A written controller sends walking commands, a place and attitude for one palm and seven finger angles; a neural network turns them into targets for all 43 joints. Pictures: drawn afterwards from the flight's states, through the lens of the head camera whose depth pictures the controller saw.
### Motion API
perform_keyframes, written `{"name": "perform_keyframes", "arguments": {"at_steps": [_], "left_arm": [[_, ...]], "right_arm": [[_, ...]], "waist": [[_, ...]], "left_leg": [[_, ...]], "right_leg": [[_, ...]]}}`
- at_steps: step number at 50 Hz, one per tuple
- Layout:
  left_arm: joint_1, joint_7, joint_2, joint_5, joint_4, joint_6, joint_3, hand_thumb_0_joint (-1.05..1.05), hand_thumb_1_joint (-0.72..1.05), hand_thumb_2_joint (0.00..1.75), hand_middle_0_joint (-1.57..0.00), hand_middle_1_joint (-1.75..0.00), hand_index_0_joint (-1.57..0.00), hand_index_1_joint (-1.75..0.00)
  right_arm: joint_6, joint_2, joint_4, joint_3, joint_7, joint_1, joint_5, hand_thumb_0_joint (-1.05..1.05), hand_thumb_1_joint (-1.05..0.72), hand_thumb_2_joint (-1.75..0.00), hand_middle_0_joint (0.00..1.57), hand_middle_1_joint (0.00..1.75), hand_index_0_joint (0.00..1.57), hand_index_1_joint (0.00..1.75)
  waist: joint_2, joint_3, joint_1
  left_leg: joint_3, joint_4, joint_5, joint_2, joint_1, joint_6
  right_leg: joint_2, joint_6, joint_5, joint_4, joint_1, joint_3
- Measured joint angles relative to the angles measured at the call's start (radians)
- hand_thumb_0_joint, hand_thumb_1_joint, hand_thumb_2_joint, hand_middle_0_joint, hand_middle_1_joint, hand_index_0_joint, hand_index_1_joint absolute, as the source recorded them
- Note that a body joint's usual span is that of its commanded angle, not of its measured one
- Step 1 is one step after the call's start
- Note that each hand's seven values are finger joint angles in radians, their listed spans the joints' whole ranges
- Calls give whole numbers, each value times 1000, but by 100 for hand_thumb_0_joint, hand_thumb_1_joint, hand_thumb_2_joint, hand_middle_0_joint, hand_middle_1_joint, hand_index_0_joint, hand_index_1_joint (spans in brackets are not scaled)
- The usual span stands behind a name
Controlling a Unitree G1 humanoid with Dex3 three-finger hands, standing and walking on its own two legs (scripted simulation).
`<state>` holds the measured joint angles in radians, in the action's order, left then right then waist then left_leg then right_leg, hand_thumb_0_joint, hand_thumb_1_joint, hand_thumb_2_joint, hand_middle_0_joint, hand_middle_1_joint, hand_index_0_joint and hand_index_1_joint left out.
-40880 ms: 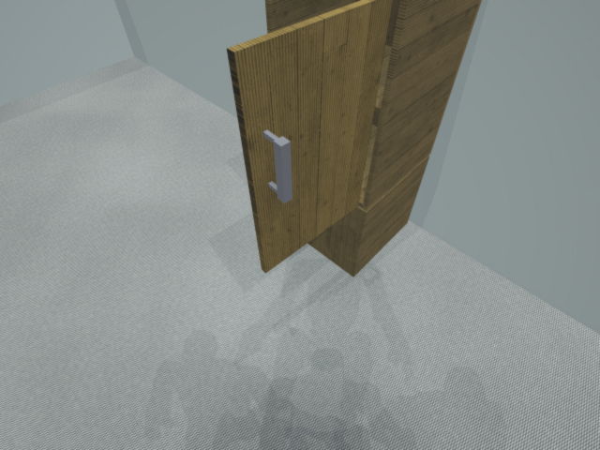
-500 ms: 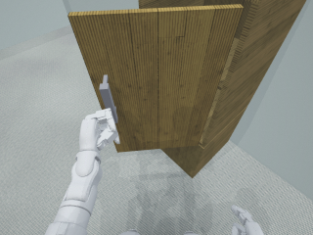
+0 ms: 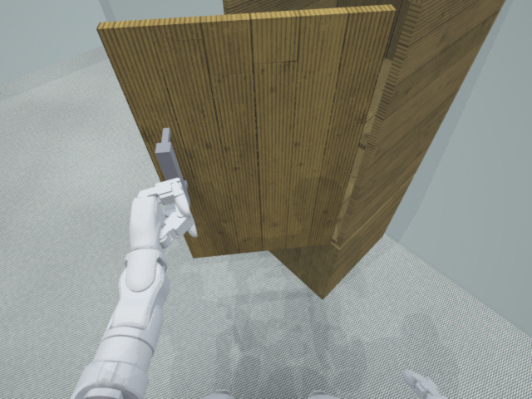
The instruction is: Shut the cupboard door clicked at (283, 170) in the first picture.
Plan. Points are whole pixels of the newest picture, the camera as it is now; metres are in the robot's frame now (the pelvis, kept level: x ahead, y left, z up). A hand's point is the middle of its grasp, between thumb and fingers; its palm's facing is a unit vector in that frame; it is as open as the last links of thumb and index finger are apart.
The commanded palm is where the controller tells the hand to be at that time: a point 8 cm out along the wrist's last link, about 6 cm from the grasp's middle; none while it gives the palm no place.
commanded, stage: push the door shut along its arc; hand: left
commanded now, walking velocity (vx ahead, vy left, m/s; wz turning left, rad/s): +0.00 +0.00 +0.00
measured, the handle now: (175, 170) +0.47 +0.17 +0.07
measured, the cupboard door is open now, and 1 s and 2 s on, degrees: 52 39 23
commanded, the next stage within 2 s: pull the fist back off the door in 1.96 s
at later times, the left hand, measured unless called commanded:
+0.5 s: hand (190, 194) +0.41 +0.13 +0.08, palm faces +0.02 -1.00 -0.03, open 3.1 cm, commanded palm +0.39 +0.18 +0.07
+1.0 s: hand (202, 166) +0.47 +0.12 +0.07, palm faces -0.13 -0.99 -0.03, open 3.1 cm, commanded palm +0.46 +0.17 +0.07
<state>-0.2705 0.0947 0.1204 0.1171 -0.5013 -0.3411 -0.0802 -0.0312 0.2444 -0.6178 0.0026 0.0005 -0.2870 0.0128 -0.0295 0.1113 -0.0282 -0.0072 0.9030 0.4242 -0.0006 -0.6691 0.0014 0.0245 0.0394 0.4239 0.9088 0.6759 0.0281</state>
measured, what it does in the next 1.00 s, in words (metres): stands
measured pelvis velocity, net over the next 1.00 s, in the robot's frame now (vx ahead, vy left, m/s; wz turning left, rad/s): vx -0.02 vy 0.02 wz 0.00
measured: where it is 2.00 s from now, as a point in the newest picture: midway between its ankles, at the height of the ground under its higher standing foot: outside the picture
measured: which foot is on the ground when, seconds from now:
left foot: down 0.00-1.00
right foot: down 0.00-1.00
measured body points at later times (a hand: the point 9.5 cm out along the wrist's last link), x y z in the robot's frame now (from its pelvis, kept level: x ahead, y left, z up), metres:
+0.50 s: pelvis -0.01 +0.01 -0.01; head +0.05 +0.00 +0.44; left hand +0.40 +0.19 +0.08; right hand +0.10 -0.24 -0.12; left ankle +0.01 +0.12 -0.69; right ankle +0.01 -0.09 -0.69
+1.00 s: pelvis -0.02 +0.02 -0.02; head +0.07 +0.02 +0.42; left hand +0.47 +0.18 +0.08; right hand +0.00 -0.25 -0.14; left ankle +0.01 +0.12 -0.69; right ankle +0.01 -0.09 -0.69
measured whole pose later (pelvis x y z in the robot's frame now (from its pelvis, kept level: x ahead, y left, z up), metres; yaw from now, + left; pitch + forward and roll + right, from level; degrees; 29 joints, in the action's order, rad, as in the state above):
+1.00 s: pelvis -0.02 +0.02 -0.02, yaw +0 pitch +18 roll -1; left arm -0.92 -0.16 0.32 0.12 -1.17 -0.40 -0.20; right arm -0.04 0.27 -0.68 0.01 -0.01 -0.38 0.01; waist -0.03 0.12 -0.14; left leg 0.00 1.04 0.43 0.01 -0.92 0.03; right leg 0.02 0.01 0.41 1.01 0.90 0.03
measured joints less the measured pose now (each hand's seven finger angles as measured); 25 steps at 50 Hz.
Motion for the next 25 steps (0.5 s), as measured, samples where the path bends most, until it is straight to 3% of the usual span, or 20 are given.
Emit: {"name": "perform_keyframes", "arguments": {"at_steps": [9, 25], "left_arm": [[-35, -15, -2, -5, -39, -10, 1, 2, 90, 90, -130, -150, -130, -150], [-278, -123, 64, 10, -296, -33, -59, 2, 90, 90, -132, -150, -130, -150]], "right_arm": [[-10, -1, 3, 4, 8, 36, 1, 1, -91, -90, 20, 30, 20, 30], [-12, -1, -19, 11, 6, 6, 10, 0, -91, -90, 20, 30, 20, 30]], "waist": [[5, -1, -1], [3, 4, -22]], "left_leg": [[1, 6, -3, 3, -7, 1], [6, 45, -1, 7, -74, 9]], "right_leg": [[-3, -1, 0, 9, 7, 1], [-8, -8, -4, 32, 64, 7]]}}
